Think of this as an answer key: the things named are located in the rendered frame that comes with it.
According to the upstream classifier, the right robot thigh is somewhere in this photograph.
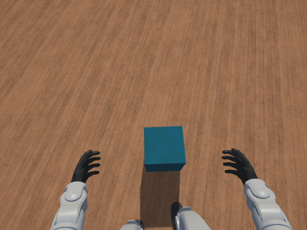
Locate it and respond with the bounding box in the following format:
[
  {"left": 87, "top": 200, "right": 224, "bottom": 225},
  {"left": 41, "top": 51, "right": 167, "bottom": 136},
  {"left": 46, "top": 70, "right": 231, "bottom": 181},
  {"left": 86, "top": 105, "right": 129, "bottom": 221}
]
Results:
[{"left": 175, "top": 210, "right": 211, "bottom": 230}]

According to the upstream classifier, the robot right foot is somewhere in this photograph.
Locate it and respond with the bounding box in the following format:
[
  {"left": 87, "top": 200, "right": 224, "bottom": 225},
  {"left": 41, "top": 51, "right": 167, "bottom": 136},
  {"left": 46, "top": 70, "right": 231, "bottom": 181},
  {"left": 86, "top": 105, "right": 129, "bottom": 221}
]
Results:
[{"left": 171, "top": 202, "right": 182, "bottom": 230}]

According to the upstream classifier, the right robot forearm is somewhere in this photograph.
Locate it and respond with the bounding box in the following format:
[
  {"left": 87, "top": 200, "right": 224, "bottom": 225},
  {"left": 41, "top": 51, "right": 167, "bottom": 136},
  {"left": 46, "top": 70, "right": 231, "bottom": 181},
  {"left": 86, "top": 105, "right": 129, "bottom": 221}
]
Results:
[{"left": 244, "top": 179, "right": 293, "bottom": 230}]

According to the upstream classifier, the left robot forearm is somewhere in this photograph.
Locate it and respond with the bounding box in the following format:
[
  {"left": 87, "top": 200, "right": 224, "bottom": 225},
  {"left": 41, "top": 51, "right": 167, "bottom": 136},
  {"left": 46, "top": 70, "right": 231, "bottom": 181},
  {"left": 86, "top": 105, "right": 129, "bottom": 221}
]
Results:
[{"left": 50, "top": 182, "right": 87, "bottom": 230}]

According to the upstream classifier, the right robot hand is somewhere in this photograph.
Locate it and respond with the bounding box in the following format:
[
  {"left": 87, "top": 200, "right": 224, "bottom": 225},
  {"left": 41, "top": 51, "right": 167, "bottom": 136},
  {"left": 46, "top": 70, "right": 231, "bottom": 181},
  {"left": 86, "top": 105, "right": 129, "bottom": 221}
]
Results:
[{"left": 222, "top": 148, "right": 258, "bottom": 185}]

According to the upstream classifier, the left robot hand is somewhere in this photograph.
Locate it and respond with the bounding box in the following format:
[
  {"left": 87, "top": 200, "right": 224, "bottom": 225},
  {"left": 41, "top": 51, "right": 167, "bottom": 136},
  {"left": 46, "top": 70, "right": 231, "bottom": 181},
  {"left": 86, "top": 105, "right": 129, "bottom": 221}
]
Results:
[{"left": 71, "top": 150, "right": 101, "bottom": 183}]

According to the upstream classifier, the carton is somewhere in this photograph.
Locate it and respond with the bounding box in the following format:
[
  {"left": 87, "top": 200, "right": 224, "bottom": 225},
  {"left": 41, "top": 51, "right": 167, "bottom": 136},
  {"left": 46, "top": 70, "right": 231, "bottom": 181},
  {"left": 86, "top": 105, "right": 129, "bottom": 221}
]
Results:
[{"left": 144, "top": 126, "right": 186, "bottom": 172}]

